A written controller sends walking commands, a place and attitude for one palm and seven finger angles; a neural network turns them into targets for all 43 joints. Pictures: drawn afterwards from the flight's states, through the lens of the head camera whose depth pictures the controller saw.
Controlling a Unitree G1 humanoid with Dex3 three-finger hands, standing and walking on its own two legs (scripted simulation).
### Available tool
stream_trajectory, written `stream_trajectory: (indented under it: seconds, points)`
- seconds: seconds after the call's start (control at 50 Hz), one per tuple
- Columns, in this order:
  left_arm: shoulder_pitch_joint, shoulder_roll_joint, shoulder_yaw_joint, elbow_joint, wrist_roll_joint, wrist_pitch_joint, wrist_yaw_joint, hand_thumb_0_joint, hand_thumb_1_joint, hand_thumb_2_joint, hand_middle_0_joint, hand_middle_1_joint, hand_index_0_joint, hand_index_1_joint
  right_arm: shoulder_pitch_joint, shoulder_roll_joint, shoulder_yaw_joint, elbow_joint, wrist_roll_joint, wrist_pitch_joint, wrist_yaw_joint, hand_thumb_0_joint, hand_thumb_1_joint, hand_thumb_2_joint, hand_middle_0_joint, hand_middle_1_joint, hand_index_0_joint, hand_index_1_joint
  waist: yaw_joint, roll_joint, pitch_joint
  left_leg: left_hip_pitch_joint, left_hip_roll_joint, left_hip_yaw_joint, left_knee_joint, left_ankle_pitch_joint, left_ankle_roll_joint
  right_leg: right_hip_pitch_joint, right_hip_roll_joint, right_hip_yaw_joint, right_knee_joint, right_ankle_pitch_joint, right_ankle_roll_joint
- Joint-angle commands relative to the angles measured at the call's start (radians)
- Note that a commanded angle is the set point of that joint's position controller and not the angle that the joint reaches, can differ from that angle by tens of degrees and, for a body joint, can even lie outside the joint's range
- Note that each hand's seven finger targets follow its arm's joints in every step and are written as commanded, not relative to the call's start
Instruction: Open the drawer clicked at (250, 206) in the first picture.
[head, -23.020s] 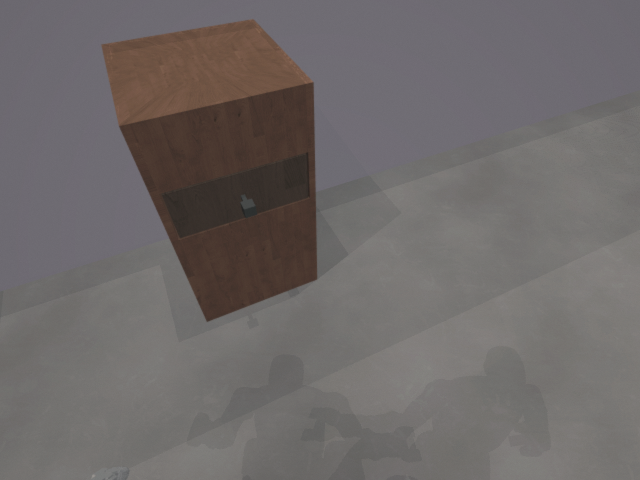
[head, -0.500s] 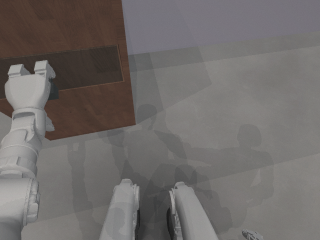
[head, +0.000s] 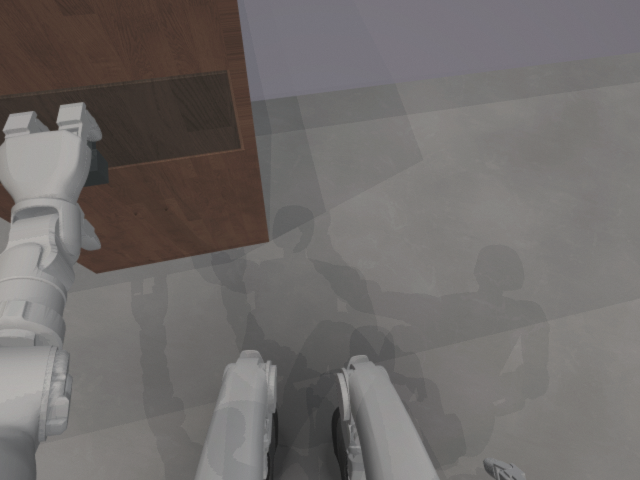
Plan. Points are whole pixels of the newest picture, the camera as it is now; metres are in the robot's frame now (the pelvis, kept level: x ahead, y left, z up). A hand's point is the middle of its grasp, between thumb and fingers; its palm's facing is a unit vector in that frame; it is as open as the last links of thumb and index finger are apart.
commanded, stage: lift the fingers back up to retry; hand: left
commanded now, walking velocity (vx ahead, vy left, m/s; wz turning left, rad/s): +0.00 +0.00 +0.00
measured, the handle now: (89, 157) +0.51 +0.31 -0.04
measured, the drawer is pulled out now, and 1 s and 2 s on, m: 0.00 0.00 0.00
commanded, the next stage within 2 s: re-aim the fingers above the handle in 0.80 s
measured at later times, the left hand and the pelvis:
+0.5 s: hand (43, 172) +0.46 +0.33 +0.01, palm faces -0.04 -0.03 -1.00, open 13.8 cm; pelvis +0.02 +0.01 +0.05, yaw +0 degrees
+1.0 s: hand (38, 168) +0.46 +0.33 +0.02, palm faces -0.04 -0.06 -1.00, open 13.8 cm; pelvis +0.04 +0.02 +0.08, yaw +0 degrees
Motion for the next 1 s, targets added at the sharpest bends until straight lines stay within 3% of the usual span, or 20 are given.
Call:
stream_trajectory:
  seconds: [0.0,0.1,0.18,0.28,0.3,0.34,0.36,0.48,0.5,0.56,0.6,0.64,0.7,0.76,0.78,0.82,0.84,0.88,0.94,0.98]
  points:
    - [-0.221,0.288,0.056,-0.04,0.008,0.035,-0.018,0.0,-0.5,0.3,-0.3,-1.2,-0.3,-1.2,0.146,-0.183,-0.067,-0.045,-0.004,-0.011,-0.009,0.0,-0.9,-0.9,0.2,0.3,0.2,0.3,-0.015,0.047,-0.419,0.358,0.013,-0.004,-0.194,0.096,0.023,0.216,-0.015,0.002,-0.237,0.092,-0.025]
    - [-0.261,0.322,0.083,-0.151,-0.004,0.046,-0.014,0.0,-0.5,0.3,-0.3,-1.2,-0.3,-1.2,0.16,-0.184,-0.077,-0.046,0.003,-0.004,-0.011,0.0,-0.9,-0.9,0.2,0.3,0.2,0.3,-0.007,0.078,-0.521,0.484,0.019,-0.01,-0.238,0.169,0.021,0.284,-0.015,0.001,-0.268,0.145,-0.021]
    - [-0.243,0.326,0.098,-0.213,-0.022,0.035,-0.018,0.0,-0.5,0.3,-0.3,-1.2,-0.3,-1.2,0.157,-0.177,-0.079,-0.045,0.007,-0.004,-0.015,0.0,-0.9,-0.9,0.2,0.3,0.2,0.3,0.004,0.097,-0.565,0.558,0.021,-0.008,-0.272,0.224,0.023,0.351,-0.015,0.007,-0.301,0.191,-0.019]
    - [-0.207,0.328,0.123,-0.274,-0.026,-0.012,-0.004,0.0,-0.5,0.3,-0.3,-1.2,-0.3,-1.2,0.148,-0.169,-0.085,-0.035,0.004,-0.004,-0.019,0.0,-0.9,-0.9,0.2,0.3,0.2,0.3,0.016,0.117,-0.561,0.638,0.028,-0.007,-0.309,0.303,0.02,0.399,-0.015,0.011,-0.333,0.26,-0.023]
    - [-0.207,0.311,0.115,-0.283,-0.022,-0.021,0.003,0.0,-0.5,0.3,-0.3,-1.2,-0.3,-1.2,0.143,-0.168,-0.088,-0.031,0.002,-0.004,-0.019,0.0,-0.9,-0.9,0.2,0.3,0.2,0.3,0.01,0.132,-0.55,0.662,0.03,-0.009,-0.316,0.314,0.018,0.385,-0.014,0.009,-0.34,0.263,-0.025]
    - [-0.196,0.292,0.105,-0.242,-0.018,-0.025,0.019,0.0,-0.5,0.3,-0.3,-1.2,-0.3,-1.2,0.146,-0.169,-0.091,-0.02,0.0,-0.004,-0.019,0.0,-0.9,-0.9,0.2,0.3,0.2,0.3,-0.005,0.086,-0.493,0.648,0.03,-0.008,-0.326,0.31,0.02,0.39,-0.013,0.008,-0.361,0.265,-0.023]
    - [-0.209,0.287,0.105,-0.245,-0.021,-0.029,0.024,0.0,-0.5,0.3,-0.3,-1.2,-0.3,-1.2,0.145,-0.167,-0.09,-0.016,-0.002,-0.006,-0.017,0.0,-0.9,-0.9,0.2,0.3,0.2,0.3,-0.002,0.108,-0.494,0.666,0.031,-0.011,-0.338,0.324,0.018,0.392,-0.016,0.007,-0.367,0.274,-0.024]
    - [-0.162,0.222,0.069,-0.231,-0.026,-0.016,0.037,0.0,-0.5,0.3,-0.3,-1.2,-0.3,-1.2,0.159,-0.171,-0.106,-0.012,-0.004,0.01,-0.005,0.0,-0.9,-0.9,0.2,0.3,0.2,0.3,0.006,0.135,-0.518,0.823,0.033,-0.023,-0.397,0.444,0.004,0.425,-0.015,-0.01,-0.408,0.346,-0.031]
    - [-0.173,0.207,0.054,-0.238,-0.031,-0.012,0.034,0.0,-0.5,0.3,-0.3,-1.2,-0.3,-1.2,0.158,-0.171,-0.108,-0.01,-0.004,0.014,-0.004,0.0,-0.9,-0.9,0.2,0.3,0.2,0.3,-0.005,0.117,-0.509,0.836,0.035,-0.023,-0.405,0.451,0.006,0.436,-0.015,-0.011,-0.424,0.357,-0.029]
    - [-0.171,0.22,0.061,-0.233,-0.029,-0.004,0.027,0.0,-0.5,0.3,-0.3,-1.2,-0.3,-1.2,0.156,-0.173,-0.106,-0.01,-0.003,0.025,-0.008,0.0,-0.9,-0.9,0.2,0.3,0.2,0.3,-0.003,0.114,-0.478,0.855,0.035,-0.023,-0.438,0.465,0.005,0.467,-0.017,-0.009,-0.451,0.371,-0.031]
    - [-0.16,0.21,0.057,-0.262,-0.025,-0.008,0.029,0.0,-0.5,0.3,-0.3,-1.2,-0.3,-1.2,0.155,-0.173,-0.11,-0.017,-0.003,0.033,-0.008,0.0,-0.9,-0.9,0.2,0.3,0.2,0.3,0.008,0.137,-0.495,0.91,0.037,-0.026,-0.458,0.497,-0.001,0.478,-0.016,-0.014,-0.464,0.378,-0.033]
    - [-0.132,0.186,0.046,-0.195,-0.019,-0.003,0.032,0.0,-0.5,0.3,-0.3,-1.2,-0.3,-1.2,0.156,-0.172,-0.108,-0.01,-0.005,0.037,-0.008,0.0,-0.9,-0.9,0.2,0.3,0.2,0.3,-0.003,0.101,-0.419,0.881,0.038,-0.028,-0.465,0.482,0.0,0.464,-0.016,-0.018,-0.476,0.365,-0.033]
    - [-0.142,0.169,0.039,-0.175,-0.01,-0.016,0.042,0.0,-0.5,0.3,-0.3,-1.2,-0.3,-1.2,0.152,-0.173,-0.109,-0.011,-0.011,0.038,-0.005,0.0,-0.9,-0.9,0.2,0.3,0.2,0.3,-0.005,0.103,-0.403,0.877,0.039,-0.031,-0.465,0.48,0.0,0.45,-0.017,-0.017,-0.476,0.359,-0.036]
    - [-0.16,0.177,0.054,-0.186,0.002,-0.03,0.058,0.0,-0.5,0.3,-0.3,-1.2,-0.3,-1.2,0.15,-0.173,-0.113,-0.015,-0.018,0.039,0.001,0.0,-0.9,-0.9,0.2,0.3,0.2,0.3,-0.001,0.131,-0.417,0.901,0.043,-0.039,-0.464,0.509,-0.007,0.432,-0.018,-0.02,-0.467,0.363,-0.039]
    - [-0.158,0.177,0.056,-0.203,0.009,-0.037,0.065,0.0,-0.5,0.3,-0.3,-1.2,-0.3,-1.2,0.151,-0.174,-0.115,-0.019,-0.019,0.041,0.002,0.0,-0.9,-0.9,0.2,0.3,0.2,0.3,0.004,0.144,-0.453,0.925,0.044,-0.043,-0.46,0.532,-0.011,0.427,-0.018,-0.021,-0.457,0.368,-0.039]
    - [-0.133,0.159,0.057,-0.198,0.01,-0.034,0.077,0.0,-0.5,0.3,-0.3,-1.2,-0.3,-1.2,0.152,-0.172,-0.119,-0.022,-0.021,0.045,0.007,0.0,-0.9,-0.9,0.2,0.3,0.2,0.3,0.005,0.127,-0.47,0.931,0.043,-0.043,-0.455,0.543,-0.012,0.434,-0.016,-0.021,-0.456,0.373,-0.038]
    - [-0.134,0.169,0.065,-0.195,0.007,-0.03,0.081,0.0,-0.5,0.3,-0.3,-1.2,-0.3,-1.2,0.15,-0.174,-0.119,-0.019,-0.022,0.046,0.008,0.0,-0.9,-0.9,0.2,0.3,0.2,0.3,0.007,0.134,-0.451,0.923,0.044,-0.04,-0.454,0.548,-0.012,0.438,-0.015,-0.021,-0.456,0.383,-0.039]
    - [-0.137,0.168,0.067,-0.201,0.012,-0.023,0.088,0.0,-0.5,0.3,-0.3,-1.2,-0.3,-1.2,0.151,-0.175,-0.119,-0.022,-0.023,0.051,0.012,0.0,-0.9,-0.9,0.2,0.3,0.2,0.3,0.009,0.152,-0.479,0.946,0.045,-0.047,-0.457,0.566,-0.018,0.429,-0.016,-0.023,-0.448,0.381,-0.038]
    - [-0.158,0.201,0.08,-0.185,0.012,-0.004,0.093,0.0,-0.5,0.3,-0.3,-1.2,-0.3,-1.2,0.149,-0.181,-0.115,-0.021,-0.022,0.051,0.012,0.0,-0.9,-0.9,0.2,0.3,0.2,0.3,0.004,0.107,-0.463,0.894,0.04,-0.041,-0.456,0.507,-0.009,0.457,-0.014,-0.02,-0.453,0.367,-0.035]
    - [-0.175,0.198,0.073,-0.204,0.014,-0.006,0.09,0.0,-0.5,0.3,-0.3,-1.2,-0.3,-1.2,0.151,-0.179,-0.117,-0.018,-0.02,0.047,0.011,0.0,-0.9,-0.9,0.2,0.3,0.2,0.3,0.005,0.14,-0.497,0.927,0.042,-0.043,-0.459,0.519,-0.011,0.447,-0.016,-0.02,-0.452,0.368,-0.035]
